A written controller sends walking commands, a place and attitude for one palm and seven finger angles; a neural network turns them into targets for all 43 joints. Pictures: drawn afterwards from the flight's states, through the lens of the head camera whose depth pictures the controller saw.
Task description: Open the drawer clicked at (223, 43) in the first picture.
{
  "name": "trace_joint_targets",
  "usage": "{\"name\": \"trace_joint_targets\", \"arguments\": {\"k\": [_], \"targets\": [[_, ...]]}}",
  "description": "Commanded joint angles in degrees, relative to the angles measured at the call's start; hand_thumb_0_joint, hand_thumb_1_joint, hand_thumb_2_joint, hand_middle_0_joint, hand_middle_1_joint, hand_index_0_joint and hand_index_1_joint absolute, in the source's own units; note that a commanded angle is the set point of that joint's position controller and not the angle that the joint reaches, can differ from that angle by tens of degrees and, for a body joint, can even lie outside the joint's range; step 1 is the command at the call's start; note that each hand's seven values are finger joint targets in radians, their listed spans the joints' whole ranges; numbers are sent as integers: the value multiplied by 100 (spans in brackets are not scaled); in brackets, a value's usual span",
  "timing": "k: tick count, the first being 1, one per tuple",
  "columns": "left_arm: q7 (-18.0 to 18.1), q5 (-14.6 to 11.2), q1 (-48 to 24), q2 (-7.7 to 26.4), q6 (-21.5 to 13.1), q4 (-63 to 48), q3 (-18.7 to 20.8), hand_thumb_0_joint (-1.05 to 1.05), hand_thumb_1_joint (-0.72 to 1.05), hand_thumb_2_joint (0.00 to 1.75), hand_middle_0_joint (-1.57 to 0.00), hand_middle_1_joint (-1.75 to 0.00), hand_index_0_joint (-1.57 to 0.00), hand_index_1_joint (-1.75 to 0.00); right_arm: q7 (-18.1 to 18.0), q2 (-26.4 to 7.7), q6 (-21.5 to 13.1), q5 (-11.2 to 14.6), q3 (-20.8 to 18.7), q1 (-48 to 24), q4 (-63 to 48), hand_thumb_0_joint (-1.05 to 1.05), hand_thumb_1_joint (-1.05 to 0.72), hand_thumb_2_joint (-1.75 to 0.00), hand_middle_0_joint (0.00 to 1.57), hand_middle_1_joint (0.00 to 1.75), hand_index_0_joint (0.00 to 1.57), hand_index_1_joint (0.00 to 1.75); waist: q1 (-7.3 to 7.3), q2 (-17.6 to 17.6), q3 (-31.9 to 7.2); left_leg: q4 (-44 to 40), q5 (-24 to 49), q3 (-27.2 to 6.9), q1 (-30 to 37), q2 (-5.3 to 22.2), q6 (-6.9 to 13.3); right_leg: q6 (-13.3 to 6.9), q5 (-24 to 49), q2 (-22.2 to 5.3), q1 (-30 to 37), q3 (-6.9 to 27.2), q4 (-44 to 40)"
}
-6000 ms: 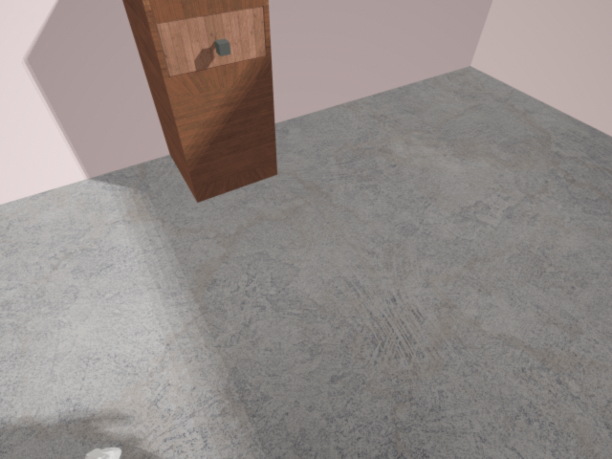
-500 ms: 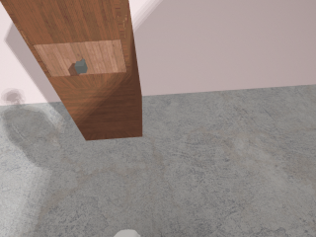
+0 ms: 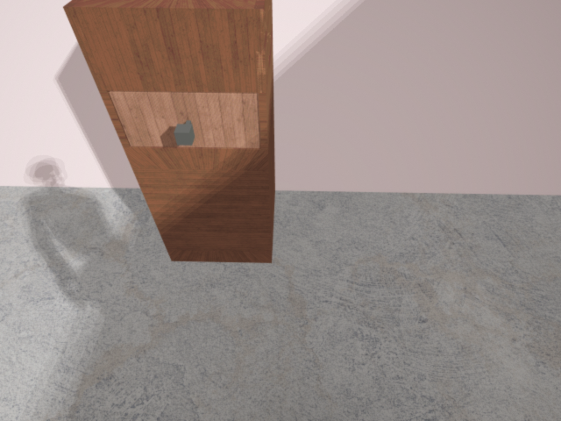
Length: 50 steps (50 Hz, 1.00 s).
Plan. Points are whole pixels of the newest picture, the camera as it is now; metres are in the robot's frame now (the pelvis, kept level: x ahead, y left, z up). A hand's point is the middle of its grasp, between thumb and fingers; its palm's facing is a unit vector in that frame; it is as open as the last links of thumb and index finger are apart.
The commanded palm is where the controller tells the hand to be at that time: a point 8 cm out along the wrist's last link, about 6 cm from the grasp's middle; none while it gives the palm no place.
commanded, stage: take the last steps up to it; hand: left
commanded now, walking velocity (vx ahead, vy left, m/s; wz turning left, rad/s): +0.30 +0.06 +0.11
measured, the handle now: (186, 130) +0.83 +0.30 -0.07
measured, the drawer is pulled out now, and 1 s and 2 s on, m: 0.00 0.00 0.00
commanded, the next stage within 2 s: come to a stop and stand still in 0.78 s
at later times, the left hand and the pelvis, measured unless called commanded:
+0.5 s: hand out of the picture +0.03 +0.18 -0.18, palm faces +0.21 -0.97 -0.16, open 7.4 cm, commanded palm none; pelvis +0.14 +0.03 -0.01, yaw +5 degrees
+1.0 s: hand (172, 301) +0.37 +0.24 -0.17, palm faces +0.03 -0.97 -0.23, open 7.4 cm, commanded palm none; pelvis +0.28 +0.06 -0.01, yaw +2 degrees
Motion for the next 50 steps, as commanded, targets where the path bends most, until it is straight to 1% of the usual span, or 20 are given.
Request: {"name": "trace_joint_targets", "arguments": {"k": [1, 2, 3, 4, 5, 7, 9, 11, 20, 23, 24, 25, 26, 27, 30, 33, 42, 46, 48, 50], "targets": [[2, -13, 455, 299, -307, -202, 93, 0, 90, 90, -20, -30, -20, -30, -57, -804, -87, 27, -166, -40, -108, 0, -90, -90, 20, 30, 20, 30, 353, 391, 274, -116, -432, -1011, -1147, 1147, 574, -45, 642, 214, 1437, -166, -1468], [42, 15, 964, 518, -365, -12, 150, 0, 90, 90, -20, -30, -20, -30, -43, -625, -111, 59, -147, -60, -106, 0, -90, -90, 20, 30, 20, 30, 561, -160, 158, 677, -838, -717, -1813, 746, 335, -152, 436, -121, 2358, 279, -1907], [96, 60, 1508, 1025, -422, 133, 249, 0, 90, 90, -20, -30, -20, -30, 0, -303, -144, 105, -90, -14, -225, 0, -90, -90, 20, 30, 20, 30, 748, -1410, 43, 2240, -1369, 13, -2892, 125, 36, -606, -649, -1461, 3089, 1976, -2678], [135, -22, 1880, 1349, -391, 125, 309, 0, 90, 90, -20, -30, -20, -30, 36, -501, -109, 45, -143, -256, -464, 0, -90, -90, 20, 30, 20, 30, 866, -1690, 35, 3435, -1891, -93, -3335, 111, -24, -1088, -1661, -2337, 2744, 3466, -3544], [171, -62, 1634, 1213, -401, 133, 304, 0, 90, 90, -20, -30, -20, -30, 74, -670, -48, 9, -210, -449, -441, 0, -90, -90, 20, 30, 20, 30, 751, -1528, 358, 4128, -1466, -358, -3358, 392, -16, -1181, -2489, -2363, 2049, 3590, -3863], [198, -34, 960, 679, -452, -8, 172, 0, 90, 90, -20, -30, -20, -30, 140, -500, -11, -14, -237, -481, -325, 0, -90, -90, 20, 30, 20, 30, 375, -681, 884, 4414, -459, -379, -3298, 719, -93, -963, -1725, -1938, 1155, 2510, -3787], [203, -25, 778, 361, -528, -25, 105, 0, 90, 90, -20, -30, -20, -30, 173, -220, 70, -35, -210, -59, -119, 0, -90, -90, 20, 30, 20, 30, 108, -680, 717, 4192, 133, -186, -2888, 787, -243, -714, -308, -1388, 969, 1195, -3615], [201, -31, 913, 324, -576, 74, 69, 0, 90, 90, -20, -30, -20, -30, 201, -150, 101, -26, -205, 4, -78, 0, -90, -90, 20, 30, 20, 30, 82, -721, 617, 3936, 405, -12, -2764, 818, -333, -707, 368, -1217, 996, 697, -3609], [198, 9, 1456, 552, -605, 519, 86, 0, 90, 90, -20, -30, -20, -30, 325, -91, -4, 28, -139, -1187, -561, 0, -90, -90, 20, 30, 20, 30, 329, -964, 759, 1913, 477, 464, -2379, 787, -330, -830, 1457, -1289, 1377, 294, -3298], [220, 14, 1409, 632, -526, 542, 143, 0, 90, 90, -20, -30, -20, -30, 296, -196, -85, 44, -140, -1071, -529, 0, -90, -90, 20, 30, 20, 30, 241, -973, 569, 1304, 197, 574, -1522, 643, -214, -770, 1669, -1285, 1345, 230, -2773], [224, -8, 1331, 621, -500, 551, 151, 0, 90, 90, -20, -30, -20, -30, 248, -301, -129, 24, -160, -652, -400, 0, -90, -90, 20, 30, 20, 30, -5, -694, 394, 836, 373, 704, -715, 495, -188, -667, 1905, -1113, 1095, 55, -2197], [202, -13, 1342, 478, -470, 537, 131, 0, 90, 90, -20, -30, -20, -30, 180, -611, -164, 4, -228, 96, -163, 0, -90, -90, 20, 30, 20, 30, -304, 19, 0, 539, 330, 603, 392, 503, -128, -556, 1920, -801, 722, -212, -1049], [162, -72, 1548, 139, -434, 444, 92, 0, 90, 90, -20, -30, -20, -30, 86, -1243, -211, -76, -374, 827, 9, 0, -90, -90, 20, 30, 20, 30, -498, 1510, -605, 182, 388, -1014, 1450, 1829, 226, -295, 210, -97, -317, -627, 592], [150, -69, 1335, 17, -443, 217, 42, 0, 90, 90, -20, -30, -20, -30, 25, -1535, -155, -10, -415, 1281, 100, 0, -90, -90, 20, 30, 20, 30, -594, 1969, -718, -526, 574, -2175, 1556, 2559, 605, -262, -1392, 320, -1061, -335, 1894], [99, -40, 773, 87, -385, 224, 77, 0, 90, 90, -20, -30, -20, -30, -42, -842, -144, 29, -257, -19, -205, 0, -90, -90, 20, 30, 20, 30, -239, 846, 103, -1009, -898, -1607, -149, 2385, 770, -381, -402, -287, -1346, 268, 2850], [60, 8, 1107, -170, -270, 332, 64, 0, 90, 90, -20, -30, -20, -30, -64, -494, -246, 19, -136, -404, -255, 0, -90, -90, 20, 30, 20, 30, 140, 581, 299, -1173, -18, -581, -973, 1913, 621, -271, 144, -320, -692, 188, 2198], [58, 2, 278, -103, -196, -182, 48, 0, 90, 90, -20, -30, -20, -30, -60, -603, -204, -19, -192, -208, -131, 0, -90, -90, 20, 30, 20, 30, 93, 461, 321, -942, 807, -268, -510, 1920, 871, -184, 411, -123, -258, 46, -81], [135, -2, 621, 17, -295, -6, 27, 0, 90, 90, -20, -30, -20, -30, -86, -435, -134, 18, -105, -203, 25, 0, -90, -90, 20, 30, 20, 30, 353, -68, 255, 224, 1278, 169, -822, 1399, 318, -187, 1486, 71, 1127, -33, -1693], [235, -57, 809, 641, -393, 130, 30, 0, 90, 90, -20, -30, -20, -30, -72, -95, -124, 107, 12, 155, 73, 0, -90, -90, 20, 30, 20, 30, 168, -986, -200, 918, -353, 576, -1417, 623, -273, -765, 4480, -1373, 2030, 1457, -1989], [299, -102, 591, 799, -373, 135, 69, 0, 90, 90, -20, -30, -20, -30, -118, -81, 56, 124, -9, 261, 204, 0, -90, -90, 20, 30, 20, 30, 121, -1268, -462, 1628, -1459, 388, -1034, 559, -383, -1316, 5794, -1607, 1780, 1429, -2068]]}}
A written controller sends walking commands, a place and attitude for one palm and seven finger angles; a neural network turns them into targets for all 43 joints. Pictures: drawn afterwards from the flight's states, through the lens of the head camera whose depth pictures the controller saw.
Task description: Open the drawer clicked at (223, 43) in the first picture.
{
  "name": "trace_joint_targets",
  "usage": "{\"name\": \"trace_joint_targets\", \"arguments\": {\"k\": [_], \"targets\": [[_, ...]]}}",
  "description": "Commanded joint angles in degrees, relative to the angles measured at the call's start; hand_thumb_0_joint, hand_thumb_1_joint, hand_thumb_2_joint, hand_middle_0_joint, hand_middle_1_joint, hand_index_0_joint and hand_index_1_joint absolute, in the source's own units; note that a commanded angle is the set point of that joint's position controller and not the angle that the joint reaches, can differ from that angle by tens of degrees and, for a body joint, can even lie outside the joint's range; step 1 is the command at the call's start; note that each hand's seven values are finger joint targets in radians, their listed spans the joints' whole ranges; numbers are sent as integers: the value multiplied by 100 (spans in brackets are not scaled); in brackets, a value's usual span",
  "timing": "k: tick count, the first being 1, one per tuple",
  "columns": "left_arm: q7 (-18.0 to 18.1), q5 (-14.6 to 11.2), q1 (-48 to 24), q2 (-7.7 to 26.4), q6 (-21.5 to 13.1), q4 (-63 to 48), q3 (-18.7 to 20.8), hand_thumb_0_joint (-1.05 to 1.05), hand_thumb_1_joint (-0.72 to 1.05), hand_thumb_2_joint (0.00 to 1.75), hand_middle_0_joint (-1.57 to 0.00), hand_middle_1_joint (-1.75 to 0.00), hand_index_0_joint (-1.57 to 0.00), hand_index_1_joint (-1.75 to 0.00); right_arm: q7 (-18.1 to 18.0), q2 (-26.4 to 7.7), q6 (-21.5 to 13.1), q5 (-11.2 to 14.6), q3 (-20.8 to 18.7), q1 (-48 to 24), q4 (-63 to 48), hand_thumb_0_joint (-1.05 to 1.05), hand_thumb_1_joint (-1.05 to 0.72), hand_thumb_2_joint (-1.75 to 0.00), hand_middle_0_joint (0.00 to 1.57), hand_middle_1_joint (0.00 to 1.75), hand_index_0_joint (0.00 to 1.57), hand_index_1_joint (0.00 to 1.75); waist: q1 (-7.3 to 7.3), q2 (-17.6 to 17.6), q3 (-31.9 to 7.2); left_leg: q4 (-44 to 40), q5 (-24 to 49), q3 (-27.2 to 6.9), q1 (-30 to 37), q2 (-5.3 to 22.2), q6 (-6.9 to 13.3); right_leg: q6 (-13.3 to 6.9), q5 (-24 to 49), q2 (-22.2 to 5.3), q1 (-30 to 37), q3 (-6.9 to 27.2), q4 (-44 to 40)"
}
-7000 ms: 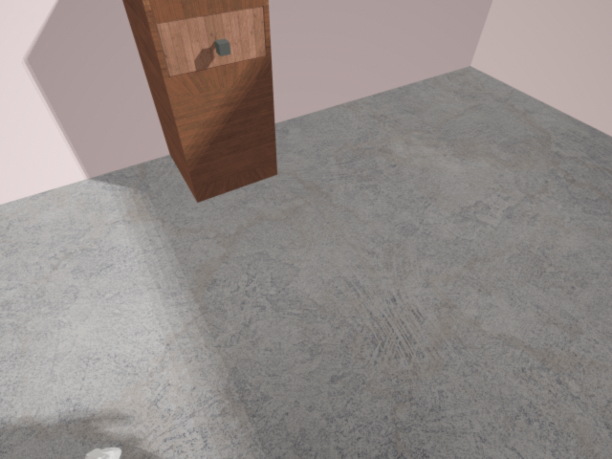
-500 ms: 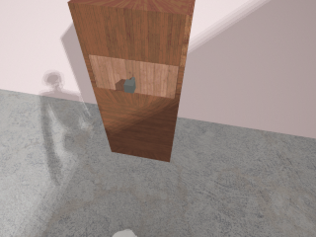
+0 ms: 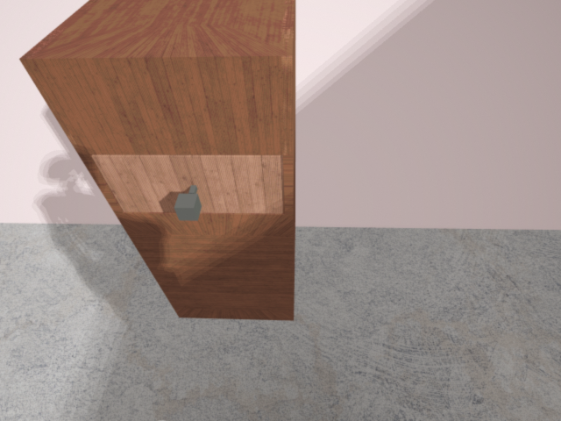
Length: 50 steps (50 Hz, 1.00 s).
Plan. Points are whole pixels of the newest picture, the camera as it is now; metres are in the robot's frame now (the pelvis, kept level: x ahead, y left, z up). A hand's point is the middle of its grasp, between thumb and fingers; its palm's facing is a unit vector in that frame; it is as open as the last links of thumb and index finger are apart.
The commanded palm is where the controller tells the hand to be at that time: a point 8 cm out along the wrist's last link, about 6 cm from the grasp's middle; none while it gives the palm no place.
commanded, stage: come to a stop and stand still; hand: left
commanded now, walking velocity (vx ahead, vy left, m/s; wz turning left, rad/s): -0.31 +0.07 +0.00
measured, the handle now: (190, 200) +0.55 +0.22 -0.05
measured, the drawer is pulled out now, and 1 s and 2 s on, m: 0.00 0.00 0.00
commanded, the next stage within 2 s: look again from close up in 1.10 s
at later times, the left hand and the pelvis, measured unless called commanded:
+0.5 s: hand out of the picture +0.03 +0.22 -0.16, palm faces +0.05 -0.97 -0.24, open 7.4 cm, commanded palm none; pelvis -0.01 +0.02 +0.01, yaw +0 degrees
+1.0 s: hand out of the picture -0.04 +0.12 -0.16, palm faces +0.06 -0.98 -0.17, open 7.4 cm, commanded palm none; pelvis -0.02 -0.03 +0.01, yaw +1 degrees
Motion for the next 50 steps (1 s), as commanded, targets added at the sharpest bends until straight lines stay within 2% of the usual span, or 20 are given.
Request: {"name": "trace_joint_targets", "arguments": {"k": [1, 5, 8, 10, 11, 13, 14, 15, 17, 19, 23, 25, 28, 30, 31, 32, 33, 36, 41, 50], "targets": [[156, -79, 779, 1024, -24, 108, 143, 0, 90, 90, -20, -30, -20, -30, -98, -280, 76, 91, -45, 278, -175, 0, -90, -90, 20, 30, 20, 30, 227, -1331, -561, 880, -837, -585, -881, 201, -174, -939, 5420, -1761, 1461, 1488, -995], [237, -23, 376, 1078, 161, 4, 266, 0, 90, 90, -20, -30, -20, -30, -124, -267, 210, 100, -132, 134, -223, 0, -90, -90, 20, 30, 20, 30, 240, -725, -628, 1061, -617, -707, -1211, 87, -214, -992, 5403, -1706, 1780, 1091, -736], [218, -7, 91, 1079, 276, -159, 342, 0, 90, 90, -20, -30, -20, -30, -100, -232, 297, 62, -182, 139, -330, 0, -90, -90, 20, 30, 20, 30, 153, -934, -526, 747, -94, -628, -920, 53, -239, -820, 4260, -1530, 1153, 892, -756], [192, -29, -82, 1025, 334, -213, 342, 0, 90, 90, -20, -30, -20, -30, -82, -236, 293, 45, -209, 289, -338, 0, -90, -90, 20, 30, 20, 30, 16, -936, -511, -87, 803, -530, -383, 89, -216, -531, 3123, -1266, 719, 692, -568], [175, -60, -125, 931, 369, -286, 326, 0, 90, 90, -20, -30, -20, -30, -73, -347, 261, 18, -216, 411, -330, 0, -90, -90, 20, 30, 20, 30, -44, -615, -530, -520, 1558, -607, 11, 250, -153, -288, 2215, -1019, 308, 565, -329], [124, -108, -94, 493, 438, -461, 241, 0, 90, 90, -20, -30, -20, -30, -73, -932, 197, -58, -288, 39, -621, 0, -90, -90, 20, 30, 20, 30, 23, 1285, -270, -1573, 2844, -2208, -598, 1737, 678, 275, -1084, 84, -172, -18, 986], [128, -73, -218, 543, 493, -456, 251, 0, 90, 90, -20, -30, -20, -30, -125, -930, 164, -66, -286, -173, -672, 0, -90, -90, 20, 30, 20, 30, -34, 1342, -160, -1823, 2671, -2428, -905, 1866, 972, 251, -1898, 152, -205, 482, 1908], [111, -61, -137, 554, 484, -410, 253, 0, 90, 90, -20, -30, -20, -30, -167, -858, 124, -58, -241, -343, -723, 0, -90, -90, 20, 30, 20, 30, 90, 898, -128, -1738, 2597, -2355, -924, 1836, 1081, 199, -1859, 95, -281, 767, 2308], [65, -53, 242, 506, 426, -198, 237, 0, 90, 90, -20, -30, -20, -30, -184, -836, 76, -66, -200, -668, -758, 0, -90, -90, 20, 30, 20, 30, 232, 592, -296, -1496, 2699, -1912, -273, 1583, 1036, 260, -1504, 95, -597, 823, 2414], [22, -57, 301, 514, 395, -126, 196, 0, 90, 90, -20, -30, -20, -30, -178, -881, 63, -50, -209, -586, -721, 0, -90, -90, 20, 30, 20, 30, 125, 597, -459, -1438, 2956, -1673, 296, 1501, 971, 343, -1388, 68, -669, 701, 2023], [-17, -64, 131, 504, 396, -149, 118, 0, 90, 90, -20, -30, -20, -30, -160, -1110, 107, -63, -286, -307, -547, 0, -90, -90, 20, 30, 20, 30, -112, 674, -438, -1364, 3303, -1761, 682, 1628, 990, 366, -1625, 43, -381, 504, 985], [-19, -69, 223, 517, 364, -91, 94, 0, 90, 90, -20, -30, -20, -30, -134, -1113, 116, -51, -297, -300, -510, 0, -90, -90, 20, 30, 20, 30, -117, 678, -410, -1282, 3421, -1687, 616, 1517, 905, 328, -1410, 101, -96, 408, 421], [14, -73, 865, 564, 271, 170, 83, 0, 90, 90, -20, -30, -20, -30, -101, -1057, 110, 18, -272, -507, -504, 0, -90, -90, 20, 30, 20, 30, 162, 553, -585, -859, 2901, -1277, 292, 1116, 502, 295, 3, 69, 861, 298, -1261], [74, -49, 774, 957, 186, 224, 85, 0, 90, 90, -20, -30, -20, -30, -43, -582, 105, 90, -169, -566, -540, 0, -90, -90, 20, 30, 20, 30, 46, -526, -295, -522, 1454, -748, -466, 481, -4, -25, 942, -795, 1107, 1234, -1690], [70, -59, 717, 1029, 176, 214, 67, 0, 90, 90, -20, -30, -20, -30, -15, -430, 129, 73, -96, -700, -563, 0, -90, -90, 20, 30, 20, 30, 56, -592, -155, -611, 989, -670, -420, 290, -84, -189, 1060, -1014, 812, 1316, -1677], [76, -60, 658, 1061, 122, 250, 80, 0, 90, 90, -20, -30, -20, -30, -28, -408, 178, 24, -58, -747, -534, 0, -90, -90, 20, 30, 20, 30, 71, -1358, -41, -574, 743, -661, -432, 217, -129, -265, 1147, -921, 638, 1404, -1777], [84, -68, 632, 933, 114, 268, 41, 0, 90, 90, -20, -30, -20, -30, -33, -486, 195, 14, -65, -751, -474, 0, -90, -90, 20, 30, 20, 30, 80, -1357, 114, -549, 722, -693, -325, 254, -128, -287, 1066, -910, 455, 1343, -1848], [91, -108, 627, 742, 113, 324, -20, 0, 90, 90, -20, -30, -20, -30, -44, -484, 156, 20, -23, -399, -171, 0, -90, -90, 20, 30, 20, 30, -4, -579, 109, -855, 1486, -782, 100, 374, -95, -109, 550, -530, 372, 1007, -1712], [102, -117, 797, 630, 153, 446, -18, 0, 90, 90, -20, -30, -20, -30, -55, -410, 185, 16, 13, -234, 27, 0, -90, -90, 20, 30, 20, 30, 48, -319, 628, -918, 1306, -798, -11, 417, -108, -55, -790, -389, 46, 1023, -2088], [119, -130, 1090, 435, 121, 549, -15, 0, 90, 90, -20, -30, -20, -30, -110, -285, 143, 17, 35, 91, 182, 0, -90, -90, 20, 30, 20, 30, 93, -218, 429, -882, 1532, -796, -36, 453, -109, -76, -213, -333, 391, 929, -1947]]}}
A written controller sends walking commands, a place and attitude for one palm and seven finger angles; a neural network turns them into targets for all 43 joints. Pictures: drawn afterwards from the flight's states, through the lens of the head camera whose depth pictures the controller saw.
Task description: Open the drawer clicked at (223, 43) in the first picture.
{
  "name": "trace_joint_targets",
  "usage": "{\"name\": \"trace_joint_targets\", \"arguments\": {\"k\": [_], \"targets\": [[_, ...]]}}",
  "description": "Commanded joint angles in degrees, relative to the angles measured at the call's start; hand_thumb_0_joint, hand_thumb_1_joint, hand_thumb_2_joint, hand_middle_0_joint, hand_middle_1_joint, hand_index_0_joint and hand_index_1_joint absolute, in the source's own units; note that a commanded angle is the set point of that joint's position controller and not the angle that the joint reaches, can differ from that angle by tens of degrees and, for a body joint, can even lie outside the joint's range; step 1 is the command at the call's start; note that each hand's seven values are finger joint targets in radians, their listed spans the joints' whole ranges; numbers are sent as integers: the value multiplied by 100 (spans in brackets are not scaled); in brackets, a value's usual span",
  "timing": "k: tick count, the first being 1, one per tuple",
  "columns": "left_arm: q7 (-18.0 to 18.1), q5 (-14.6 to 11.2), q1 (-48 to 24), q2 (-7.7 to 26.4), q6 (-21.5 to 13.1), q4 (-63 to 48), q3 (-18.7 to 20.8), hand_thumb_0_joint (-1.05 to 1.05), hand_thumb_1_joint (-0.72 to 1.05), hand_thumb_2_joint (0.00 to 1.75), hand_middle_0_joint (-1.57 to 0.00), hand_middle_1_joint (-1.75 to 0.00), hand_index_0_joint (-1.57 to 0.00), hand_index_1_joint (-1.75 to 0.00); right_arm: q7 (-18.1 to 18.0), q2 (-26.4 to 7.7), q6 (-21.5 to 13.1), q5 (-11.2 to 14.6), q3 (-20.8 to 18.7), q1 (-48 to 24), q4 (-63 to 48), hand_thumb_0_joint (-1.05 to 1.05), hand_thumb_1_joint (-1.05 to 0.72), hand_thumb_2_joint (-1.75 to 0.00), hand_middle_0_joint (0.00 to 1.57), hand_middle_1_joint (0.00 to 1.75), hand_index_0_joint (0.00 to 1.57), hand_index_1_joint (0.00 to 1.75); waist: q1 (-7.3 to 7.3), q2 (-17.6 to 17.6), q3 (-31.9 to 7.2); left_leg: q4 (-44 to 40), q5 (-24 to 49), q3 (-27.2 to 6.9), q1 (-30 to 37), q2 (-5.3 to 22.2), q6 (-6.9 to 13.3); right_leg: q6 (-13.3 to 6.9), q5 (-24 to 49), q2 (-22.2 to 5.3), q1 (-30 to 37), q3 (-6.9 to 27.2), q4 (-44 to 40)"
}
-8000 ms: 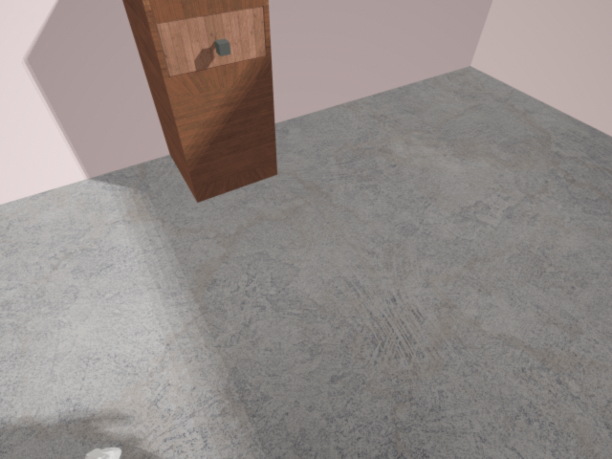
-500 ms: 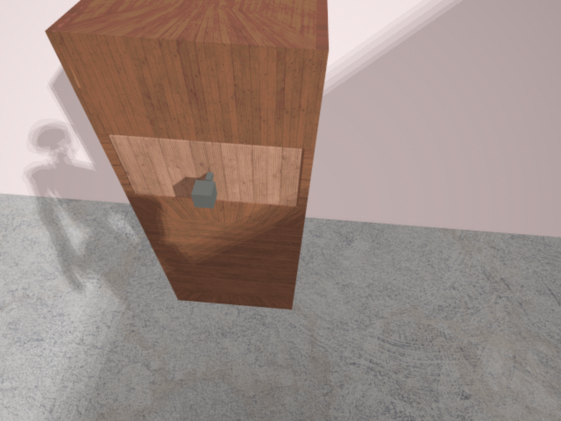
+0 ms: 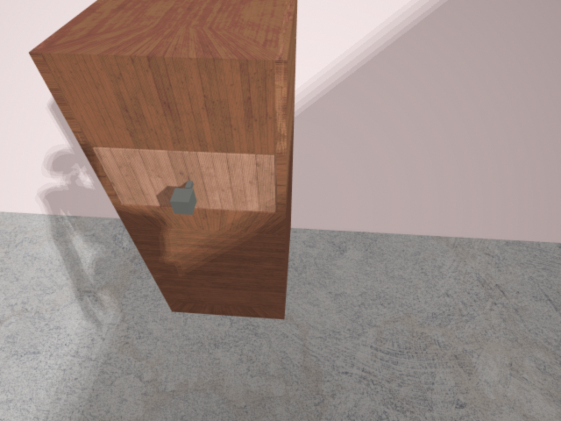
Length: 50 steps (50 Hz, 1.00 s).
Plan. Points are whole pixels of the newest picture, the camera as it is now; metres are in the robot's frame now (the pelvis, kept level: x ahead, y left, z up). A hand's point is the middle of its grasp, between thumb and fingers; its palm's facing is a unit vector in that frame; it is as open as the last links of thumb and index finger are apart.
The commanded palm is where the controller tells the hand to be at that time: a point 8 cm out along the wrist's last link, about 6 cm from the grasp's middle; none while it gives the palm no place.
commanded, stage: come to a stop and stand still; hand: left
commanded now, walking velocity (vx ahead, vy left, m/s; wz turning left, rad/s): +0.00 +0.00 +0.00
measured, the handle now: (186, 194) +0.57 +0.24 -0.06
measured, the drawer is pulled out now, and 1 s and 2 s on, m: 0.00 0.00 0.00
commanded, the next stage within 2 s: look again from close up in 0.10 s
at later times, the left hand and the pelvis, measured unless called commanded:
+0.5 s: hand out of the picture +0.05 +0.23 -0.18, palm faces +0.04 -0.97 -0.25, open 7.4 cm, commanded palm none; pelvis +0.02 +0.04 -0.01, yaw -1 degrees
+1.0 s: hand out of the picture -0.04 +0.26 -0.18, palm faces +0.00 -0.98 -0.19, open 7.4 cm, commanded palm none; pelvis -0.03 +0.08 +0.00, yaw -1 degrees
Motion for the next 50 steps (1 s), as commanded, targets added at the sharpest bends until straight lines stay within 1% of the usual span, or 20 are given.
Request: {"name": "trace_joint_targets", "arguments": {"k": [1, 4, 9, 10, 11, 12, 13, 14, 15, 16, 18, 19, 21, 25, 31, 33, 42, 45, 47, 50], "targets": [[46, -12, 330, 634, -121, -170, 129, 0, 90, 90, -20, -30, -20, -30, -62, -331, -111, 10, -52, 220, -126, 0, -90, -90, 20, 30, 20, 30, 17, -121, 363, -116, 355, -107, 379, 56, 283, 70, 422, -846, -853, 831, -941], [57, -17, 401, 611, -141, -141, 132, 0, 90, 90, -20, -30, -20, -30, -81, -323, -152, 20, -49, 294, -99, 0, -90, -90, 20, 30, 20, 30, 29, -145, 146, -107, 621, -99, 422, 88, 293, 82, 1095, -840, -574, 719, -753], [79, -11, 481, 552, -135, -105, 135, 0, 90, 90, -20, -30, -20, -30, -104, -289, -160, 31, -50, 292, -85, 0, -90, -90, 20, 30, 20, 30, 55, -171, 200, -91, 727, -87, 444, 101, 307, 112, 1468, -818, -516, 637, -626], [76, 100, 453, 1534, -297, -527, 57, 0, 90, 90, -20, -30, -20, -30, 16, -874, -133, -35, -132, 13, -844, 0, -90, -90, 20, 30, 20, 30, -62, -166, 809, 334, 11, -342, 81, -110, 286, 238, 1041, -832, -999, 836, -781], [111, 92, 226, 1166, -324, -599, 219, 0, 90, 90, -20, -30, -20, -30, -37, -750, -220, -92, -196, 58, -959, 0, -90, -90, 20, 30, 20, 30, -93, 417, 219, 592, -101, -191, -148, -66, 340, 70, 1220, -1091, -834, 1050, -385], [114, 102, 277, 1193, -363, -670, 227, 0, 90, 90, -20, -30, -20, -30, -83, -616, -282, -93, -203, 133, -1011, 0, -90, -90, 20, 30, 20, 30, -47, 123, -359, 808, 217, -237, -232, -159, 384, -19, 2217, -1115, -401, 1103, -240], [115, 111, 419, 1094, -374, -706, 248, 0, 90, 90, -20, -30, -20, -30, -92, -524, -305, -68, -183, 197, -1067, 0, -90, -90, 20, 30, 20, 30, 7, -396, -556, 922, 32, -126, -460, -226, 386, -56, 3082, -1206, -61, 1104, -117], [123, 115, 540, 1084, -381, -701, 263, 0, 90, 90, -20, -30, -20, -30, -95, -515, -318, -55, -188, 106, -1122, 0, -90, -90, 20, 30, 20, 30, 86, -724, -520, 1025, -237, -77, -688, -277, 413, -105, 4068, -1247, 185, 1099, 67], [130, 113, 659, 991, -340, -723, 203, 0, 90, 90, -20, -30, -20, -30, -75, -406, -299, -54, -128, 157, -1185, 0, -90, -90, 20, 30, 20, 30, 71, -1067, -613, 994, -331, 7, -794, -322, 461, -104, 4949, -1237, 495, 1031, 289], [136, 110, 654, 1010, -302, -792, 227, 0, 90, 90, -20, -30, -20, -30, -79, -488, -267, -35, -175, 122, -1227, 0, -90, -90, 20, 30, 20, 30, 82, -1195, -416, 1042, -414, 19, -817, -313, 500, -110, 4851, -1232, 365, 934, 326], [136, 119, 577, 1087, -238, -974, 242, 0, 90, 90, -20, -30, -20, -30, -89, -584, -246, -14, -208, 58, -1318, 0, -90, -90, 20, 30, 20, 30, 52, -854, -261, 828, 120, 62, -652, -310, 540, -104, 4643, -1088, 179, 813, 452], [137, 116, 553, 1111, -217, -1039, 250, 0, 90, 90, -20, -30, -20, -30, -91, -652, -252, -20, -226, 33, -1319, 0, -90, -90, 20, 30, 20, 30, 55, -639, -263, 725, 780, 59, -402, -252, 556, -53, 4422, -970, 28, 727, 538], [133, 102, 609, 1044, -149, -1138, 206, 0, 90, 90, -20, -30, -20, -30, -68, -728, -254, -30, -223, 77, -1281, 0, -90, -90, 20, 30, 20, 30, 76, -36, -319, 787, 2171, -14, 190, -30, 595, 83, 3290, -743, -369, 550, 603], [108, 108, 510, 1048, -85, -1264, 160, 0, 90, 90, -20, -30, -20, -30, -39, -947, -214, -42, -245, -130, -1378, 0, -90, -90, 20, 30, 20, 30, 74, 75, -178, 706, 2269, -166, 288, 143, 644, 162, 1913, -628, -682, 493, 417], [48, 96, 323, 1150, -45, -1314, 137, 0, 90, 90, -20, -30, -20, -30, 12, -1079, -221, -46, -208, -465, -1475, 0, -90, -90, 20, 30, 20, 30, 101, 142, -129, 291, 1149, -271, 75, 120, 644, 254, 938, -631, -675, 516, 193], [30, 97, 269, 1172, -32, -1292, 126, 0, 90, 90, -20, -30, -20, -30, 32, -1102, -209, -45, -194, -533, -1482, 0, -90, -90, 20, 30, 20, 30, 99, 149, 44, 57, 508, -352, -110, 107, 637, 272, 577, -622, -728, 524, 84], [17, 109, 461, 1037, -41, -1021, 71, 0, 90, 90, -20, -30, -20, -30, 84, -1076, -194, -19, -175, -345, -1260, 0, -90, -90, 20, 30, 20, 30, 104, 157, 145, -721, -1116, -613, -415, 144, 625, 349, 220, -642, -607, 438, -91], [-13, 159, 683, 906, -13, -872, 83, 0, 90, 90, -20, -30, -20, -30, 85, -1148, -117, -35, -223, -155, -1120, 0, -90, -90, 20, 30, 20, 30, 97, 321, 140, -1142, -2627, -830, -510, 279, 689, 356, -749, -443, -684, 183, 147], [-49, 187, 910, 778, 33, -776, 101, 0, 90, 90, -20, -30, -20, -30, 72, -1234, -57, -56, -281, -171, -1072, 0, -90, -90, 20, 30, 20, 30, 158, 487, 368, -1364, -3326, -998, -853, 448, 778, 340, -1022, -285, -765, -20, 452], [-107, 181, 1267, 609, 59, -614, 142, 0, 90, 90, -20, -30, -20, -30, 40, -1208, -38, -63, -314, -156, -999, 0, -90, -90, 20, 30, 20, 30, 239, 482, 401, -1373, -3339, -983, -1067, 499, 832, 241, -832, -192, -586, -130, 583]]}}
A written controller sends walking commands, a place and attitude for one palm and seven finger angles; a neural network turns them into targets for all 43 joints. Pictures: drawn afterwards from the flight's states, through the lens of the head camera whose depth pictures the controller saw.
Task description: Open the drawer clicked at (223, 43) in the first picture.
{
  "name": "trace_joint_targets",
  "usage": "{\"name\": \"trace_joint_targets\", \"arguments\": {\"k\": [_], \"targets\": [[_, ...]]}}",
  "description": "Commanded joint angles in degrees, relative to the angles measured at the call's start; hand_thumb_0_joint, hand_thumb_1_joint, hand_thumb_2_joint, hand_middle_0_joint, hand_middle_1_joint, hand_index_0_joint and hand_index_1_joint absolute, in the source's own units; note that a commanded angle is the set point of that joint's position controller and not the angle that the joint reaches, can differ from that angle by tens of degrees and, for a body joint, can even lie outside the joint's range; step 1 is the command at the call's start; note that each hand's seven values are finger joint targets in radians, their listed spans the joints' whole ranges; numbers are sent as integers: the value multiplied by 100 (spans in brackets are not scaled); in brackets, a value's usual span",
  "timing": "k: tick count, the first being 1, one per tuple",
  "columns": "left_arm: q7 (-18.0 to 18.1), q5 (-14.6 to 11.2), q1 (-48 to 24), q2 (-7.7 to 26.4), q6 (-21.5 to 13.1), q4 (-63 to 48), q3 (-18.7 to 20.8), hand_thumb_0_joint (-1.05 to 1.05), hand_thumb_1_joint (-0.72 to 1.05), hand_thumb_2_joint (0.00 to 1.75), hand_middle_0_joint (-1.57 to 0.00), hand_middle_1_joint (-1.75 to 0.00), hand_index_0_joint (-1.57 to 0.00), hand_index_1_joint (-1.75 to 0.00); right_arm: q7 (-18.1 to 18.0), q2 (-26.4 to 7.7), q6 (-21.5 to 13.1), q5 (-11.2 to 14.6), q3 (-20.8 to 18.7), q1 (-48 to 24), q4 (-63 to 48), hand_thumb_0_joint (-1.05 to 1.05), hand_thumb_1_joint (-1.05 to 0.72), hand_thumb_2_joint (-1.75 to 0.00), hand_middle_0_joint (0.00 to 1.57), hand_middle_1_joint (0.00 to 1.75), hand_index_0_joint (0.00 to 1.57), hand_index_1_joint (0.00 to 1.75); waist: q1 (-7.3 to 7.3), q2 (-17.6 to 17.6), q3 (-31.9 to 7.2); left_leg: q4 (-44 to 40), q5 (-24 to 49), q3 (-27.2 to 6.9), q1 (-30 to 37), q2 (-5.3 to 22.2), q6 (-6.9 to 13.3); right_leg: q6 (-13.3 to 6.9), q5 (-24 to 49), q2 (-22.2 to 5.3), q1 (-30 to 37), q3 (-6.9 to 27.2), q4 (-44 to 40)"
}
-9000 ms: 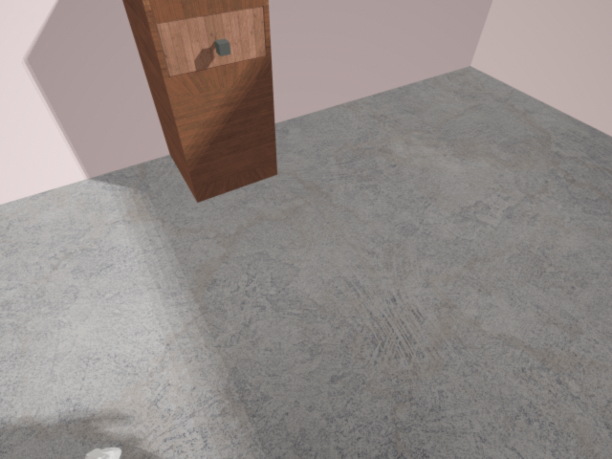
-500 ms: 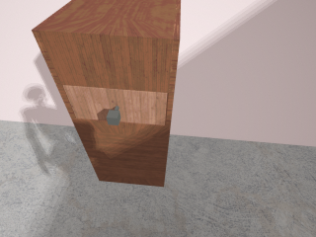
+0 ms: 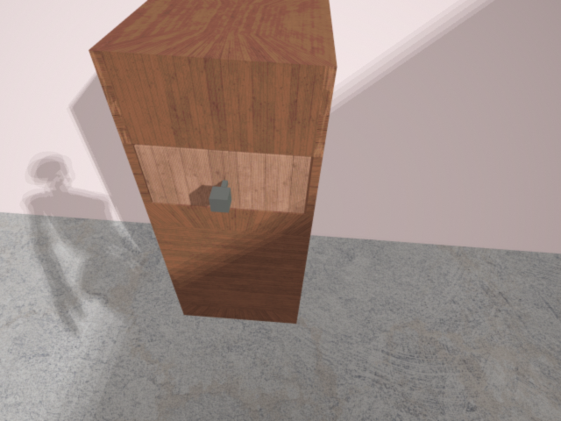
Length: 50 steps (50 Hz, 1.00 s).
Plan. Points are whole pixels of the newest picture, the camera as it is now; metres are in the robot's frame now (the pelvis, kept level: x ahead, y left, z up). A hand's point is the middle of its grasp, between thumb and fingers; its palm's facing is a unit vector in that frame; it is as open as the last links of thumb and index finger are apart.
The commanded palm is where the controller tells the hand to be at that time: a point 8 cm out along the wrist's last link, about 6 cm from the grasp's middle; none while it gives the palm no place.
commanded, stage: shuffle to correct the standing spot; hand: left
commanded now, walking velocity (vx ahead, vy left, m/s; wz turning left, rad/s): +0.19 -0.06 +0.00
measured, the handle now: (222, 193) +0.60 +0.17 -0.06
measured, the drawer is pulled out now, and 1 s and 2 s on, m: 0.00 0.00 0.00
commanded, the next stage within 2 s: come to a stop and stand still in 0.44 s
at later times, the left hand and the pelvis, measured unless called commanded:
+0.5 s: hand out of the picture +0.04 +0.16 -0.17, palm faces +0.01 -0.98 -0.18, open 7.3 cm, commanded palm none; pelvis +0.03 -0.01 +0.00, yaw -2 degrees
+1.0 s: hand out of the picture +0.10 +0.15 -0.18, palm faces +0.05 -0.98 -0.19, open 7.3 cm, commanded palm none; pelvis +0.09 -0.02 +0.00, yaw -2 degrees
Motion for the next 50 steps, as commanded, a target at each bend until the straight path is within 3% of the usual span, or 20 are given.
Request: {"name": "trace_joint_targets", "arguments": {"k": [1, 4, 7, 9, 12, 14, 15, 19, 21, 27, 28, 29, 30, 31, 34, 38, 40, 42, 45, 50], "targets": [[-61, -7, 924, 161, -63, 12, 139, 0, 90, 90, -20, -30, -20, -30, -116, -975, -101, -6, -275, -128, -263, 0, -90, -90, 20, 30, 20, 30, 178, 573, 560, -1729, -3062, -1239, -726, 1007, 115, -149, -351, 358, -27, -477, -12], [-45, -16, 1197, 193, -113, 152, 222, 0, 90, 90, -20, -30, -20, -30, -118, -722, -95, 0, -264, -144, -239, 0, -90, -90, 20, 30, 20, 30, 242, -55, 693, -866, -2693, -771, -964, 526, -40, -345, -1040, 45, -27, 189, -744], [63, -84, 1015, 615, -228, 174, 367, 0, 90, 90, -20, -30, -20, -30, -48, -198, -103, 14, -189, -189, -346, 0, -90, -90, 20, 30, 20, 30, 117, -1517, 811, 1865, -1217, -51, -1224, 12, -183, -998, -2513, -1336, -606, 2275, -2222], [79, -58, 449, 521, -325, 36, 346, 0, 90, 90, -20, -30, -20, -30, -9, -95, -227, 58, -201, 2, -361, 0, -90, -90, 20, 30, 20, 30, -187, -926, 681, 1922, -1359, -285, -895, 253, -106, -1010, -1430, -1250, -860, 1731, -1876], [8, -63, 301, 313, -256, 78, 274, 0, 90, 90, -20, -30, -20, -30, -71, -88, -314, 58, -164, 935, -14, 0, -90, -90, 20, 30, 20, 30, -458, -187, 646, 70, -1149, -145, 927, 121, -172, -562, -1408, -358, -1912, 659, -595], [-76, -94, 375, -203, -257, -86, 207, 0, 90, 90, -20, -30, -20, -30, -223, -914, -382, -44, -338, 1605, 105, 0, -90, -90, 20, 30, 20, 30, -529, 1582, 706, -1852, -2987, -2811, 1181, 2001, 566, -133, -858, 440, -2852, -427, 1741], [-97, 3, 46, -49, -207, -264, 238, 0, 90, 90, -20, -30, -20, -30, -223, -1086, -405, -40, -404, 1508, 97, 0, -90, -90, 20, 30, 20, 30, -506, 1382, 841, -2296, -3586, -3368, 710, 2411, 870, -183, -723, 98, -2947, -45, 2669], [-190, -5, 239, -277, -230, -83, 253, 0, 90, 90, -20, -30, -20, -30, -221, -551, -530, -24, -224, 516, -48, 0, -90, -90, 20, 30, 20, 30, 2, 596, 882, -2150, -1821, -1806, -359, 1788, 725, -79, 242, -321, -2070, 8, 2714], [-187, -30, 173, -380, -228, -106, 222, 0, 90, 90, -20, -30, -20, -30, -213, -531, -544, -33, -244, 477, -40, 0, -90, -90, 20, 30, 20, 30, 5, 483, 710, -2003, -1286, -1297, -382, 1595, 682, -34, 278, -242, -1497, -203, 1875], [-131, -27, 472, -204, -277, -2, 284, 0, 90, 90, -20, -30, -20, -30, -177, -422, -377, -31, -280, 459, 62, 0, -90, -90, 20, 30, 20, 30, 191, 216, 566, -898, -2040, -900, -903, 1169, 306, -50, 615, 205, 356, -515, -187], [-83, -24, 765, 19, -320, 57, 326, 0, 90, 90, -20, -30, -20, -30, -156, -229, -370, 0, -226, 428, 23, 0, -90, -90, 20, 30, 20, 30, 352, -288, 542, -36, -2009, -504, -1431, 780, 127, -212, 75, -258, 898, 138, -669], [-5, -26, 958, 424, -365, 102, 381, 0, 90, 90, -20, -30, -20, -30, -121, 144, -364, 57, -127, 385, -104, 0, -90, -90, 20, 30, 20, 30, 401, -1398, 599, 1182, -1951, 192, -2177, 116, -154, -669, -391, -1329, 1182, 1642, -1367], [47, -93, 1073, 673, -369, 53, 417, 0, 90, 90, -20, -30, -20, -30, -105, 32, -308, 42, -133, 189, -267, 0, -90, -90, 20, 30, 20, 30, 440, -1390, 405, 2155, -2182, -51, -1964, 219, -169, -1065, -562, -1970, 732, 2363, -1973], [79, -96, 675, 585, -397, -19, 412, 0, 90, 90, -20, -30, -20, -30, -105, -33, -263, 27, -150, 120, -231, 0, -90, -90, 20, 30, 20, 30, 264, -1259, 445, 2611, -1783, -382, -1767, 356, -173, -1124, -297, -1852, 268, 2279, -2055], [114, -69, -350, 293, -404, -260, 269, 0, 90, 90, -20, -30, -20, -30, -90, 86, -176, 68, -99, 365, 37, 0, -90, -90, 20, 30, 20, 30, -136, -610, 482, 2057, -1068, -434, -770, 510, -322, -920, 1633, -1296, -501, 724, -1664], [136, -84, -292, 518, -299, -191, 325, 0, 90, 90, -20, -30, -20, -30, -124, 127, -131, 93, -70, 439, 65, 0, -90, -90, 20, 30, 20, 30, -75, -517, 206, 488, -321, -94, -28, 253, -468, -828, 3163, -1072, -234, 254, -834], [130, -102, -263, 516, -231, -203, 329, 0, 90, 90, -20, -30, -20, -30, -142, -52, -143, 87, -123, 505, 28, 0, -90, -90, 20, 30, 20, 30, -93, -323, 102, -137, 666, -133, 421, 298, -445, -593, 3044, -885, -328, 171, -390], [143, -101, -81, 349, -171, -289, 322, 0, 90, 90, -20, -30, -20, -30, -159, -411, -167, 52, -171, 276, -128, 0, -90, -90, 20, 30, 20, 30, 49, 304, 33, -145, 2436, -565, 552, 909, -202, -244, 2256, -383, -479, -62, -43], [147, -111, -17, 239, -114, -264, 245, 0, 90, 90, -20, -30, -20, -30, -188, -600, -197, 67, -194, -125, -245, 0, -90, -90, 20, 30, 20, 30, 136, 960, -21, -581, 2972, -914, 210, 1205, 156, -21, 1346, -52, -46, -279, 343], [116, -64, 5, 335, -150, -274, 214, 0, 90, 90, -20, -30, -20, -30, -181, -567, -182, 65, -221, -364, -391, 0, -90, -90, 20, 30, 20, 30, 48, 119, -374, -222, 2013, -612, 469, 876, -32, -114, 2261, -218, -23, 32, -90]]}}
